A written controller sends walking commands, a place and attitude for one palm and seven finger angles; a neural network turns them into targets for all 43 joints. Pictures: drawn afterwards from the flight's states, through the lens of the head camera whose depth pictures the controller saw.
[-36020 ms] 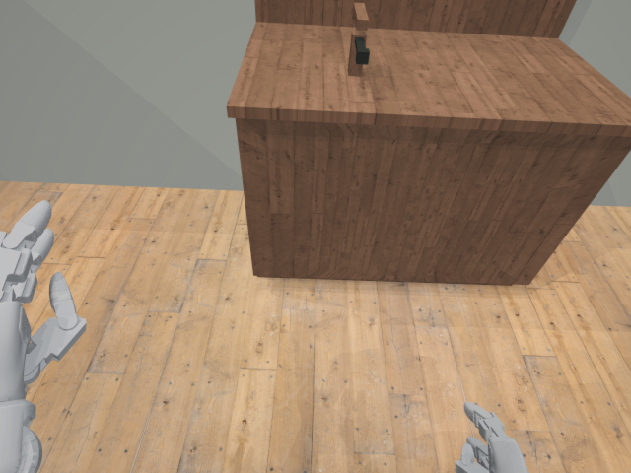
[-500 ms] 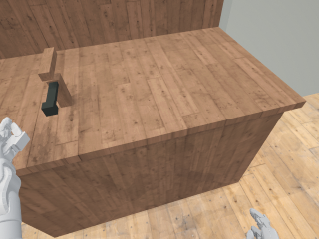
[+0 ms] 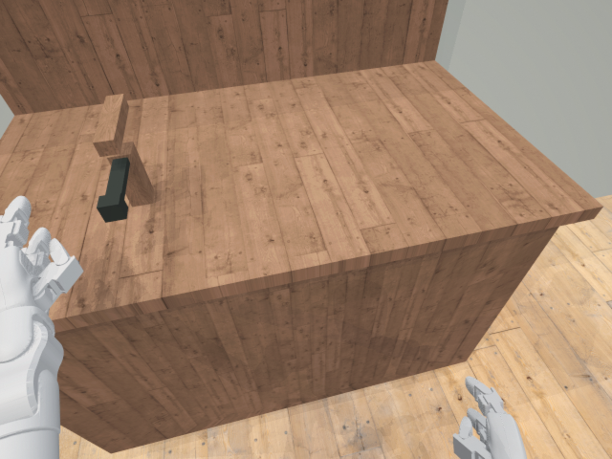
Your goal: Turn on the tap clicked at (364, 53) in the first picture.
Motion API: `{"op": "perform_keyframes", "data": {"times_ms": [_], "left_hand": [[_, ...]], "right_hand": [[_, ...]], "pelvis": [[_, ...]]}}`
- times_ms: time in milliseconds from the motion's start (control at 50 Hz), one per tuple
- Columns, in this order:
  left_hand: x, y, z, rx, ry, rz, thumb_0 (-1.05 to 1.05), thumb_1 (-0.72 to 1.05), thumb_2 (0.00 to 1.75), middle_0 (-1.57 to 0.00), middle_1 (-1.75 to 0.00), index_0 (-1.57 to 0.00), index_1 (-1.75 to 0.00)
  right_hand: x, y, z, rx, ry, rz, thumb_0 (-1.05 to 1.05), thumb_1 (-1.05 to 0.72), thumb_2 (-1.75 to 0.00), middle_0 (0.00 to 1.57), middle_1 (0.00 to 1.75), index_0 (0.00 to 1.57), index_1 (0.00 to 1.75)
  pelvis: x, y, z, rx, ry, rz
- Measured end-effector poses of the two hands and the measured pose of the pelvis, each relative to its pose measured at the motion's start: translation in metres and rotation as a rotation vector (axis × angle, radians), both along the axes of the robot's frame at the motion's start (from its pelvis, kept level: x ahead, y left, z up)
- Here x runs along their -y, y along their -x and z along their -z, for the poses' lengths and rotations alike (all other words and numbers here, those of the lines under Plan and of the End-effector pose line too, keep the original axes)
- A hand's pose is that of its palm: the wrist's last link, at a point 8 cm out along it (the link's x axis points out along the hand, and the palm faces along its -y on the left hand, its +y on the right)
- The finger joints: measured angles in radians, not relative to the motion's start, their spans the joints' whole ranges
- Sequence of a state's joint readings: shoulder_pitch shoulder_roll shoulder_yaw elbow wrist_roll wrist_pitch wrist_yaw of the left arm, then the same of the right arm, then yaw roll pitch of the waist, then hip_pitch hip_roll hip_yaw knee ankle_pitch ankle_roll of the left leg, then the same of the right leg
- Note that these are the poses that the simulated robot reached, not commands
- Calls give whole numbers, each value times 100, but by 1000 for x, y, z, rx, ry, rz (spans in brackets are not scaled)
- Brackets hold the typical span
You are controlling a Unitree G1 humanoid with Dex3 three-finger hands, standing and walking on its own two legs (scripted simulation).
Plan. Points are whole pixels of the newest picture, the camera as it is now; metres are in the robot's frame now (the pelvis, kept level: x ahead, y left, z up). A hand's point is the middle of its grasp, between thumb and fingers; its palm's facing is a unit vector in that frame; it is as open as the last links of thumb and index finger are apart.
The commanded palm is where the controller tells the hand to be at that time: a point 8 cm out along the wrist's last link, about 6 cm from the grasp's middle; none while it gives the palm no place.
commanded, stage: push the lever round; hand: left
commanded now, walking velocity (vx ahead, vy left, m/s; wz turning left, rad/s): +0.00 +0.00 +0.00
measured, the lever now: (113, 207) +0.38 +0.32 +0.13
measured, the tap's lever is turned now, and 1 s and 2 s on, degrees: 0 0 0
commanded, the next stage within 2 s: none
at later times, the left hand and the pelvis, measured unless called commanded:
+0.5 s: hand (99, 260) +0.29 +0.29 +0.13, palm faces +0.58 -0.81 -0.07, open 7.8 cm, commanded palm +0.24 +0.33 +0.13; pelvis +0.00 -0.02 +0.00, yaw -1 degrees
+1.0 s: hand (127, 251) +0.31 +0.27 +0.13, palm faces +0.63 -0.77 -0.05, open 7.8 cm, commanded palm +0.26 +0.30 +0.13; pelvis -0.01 -0.01 +0.00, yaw -1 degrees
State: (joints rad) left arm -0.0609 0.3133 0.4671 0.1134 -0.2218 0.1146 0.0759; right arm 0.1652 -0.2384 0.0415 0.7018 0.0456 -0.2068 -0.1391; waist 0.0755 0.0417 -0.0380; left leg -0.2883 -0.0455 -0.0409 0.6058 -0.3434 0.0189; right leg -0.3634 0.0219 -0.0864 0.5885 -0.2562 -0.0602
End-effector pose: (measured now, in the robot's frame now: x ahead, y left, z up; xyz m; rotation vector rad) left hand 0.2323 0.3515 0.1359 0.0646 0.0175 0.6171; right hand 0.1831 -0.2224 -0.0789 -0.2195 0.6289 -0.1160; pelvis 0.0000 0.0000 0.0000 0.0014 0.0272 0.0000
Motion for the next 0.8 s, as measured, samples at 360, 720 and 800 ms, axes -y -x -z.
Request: {"op": "perform_keyframes", "data": {"times_ms": [360, 720, 800], "left_hand": [[20, -12, -2, -1, -11, 2, 2, 90, 90, -15, -15, -15, -15], [46, -21, -4, 22, -3, 11, 2, 90, 90, -15, -15, -15, -15], [53, -28, 0, 10, 14, 1, 2, 90, 90, -15, -15, -15, -15]], "right_hand": [[35, 22, 11, -63, 4, 65, 1, -90, -90, 20, 30, 21, 30], [35, 24, 14, -40, -10, 62, 1, -90, -90, 20, 30, 20, 30], [32, 24, 13, -42, -13, 60, 1, -90, -90, 20, 30, 20, 30]], "pelvis": [[17, -1, 1, -8, -8, 14], [22, 11, 4, -4, -12, 10], [21, 10, 3, -7, -12, 12]]}}
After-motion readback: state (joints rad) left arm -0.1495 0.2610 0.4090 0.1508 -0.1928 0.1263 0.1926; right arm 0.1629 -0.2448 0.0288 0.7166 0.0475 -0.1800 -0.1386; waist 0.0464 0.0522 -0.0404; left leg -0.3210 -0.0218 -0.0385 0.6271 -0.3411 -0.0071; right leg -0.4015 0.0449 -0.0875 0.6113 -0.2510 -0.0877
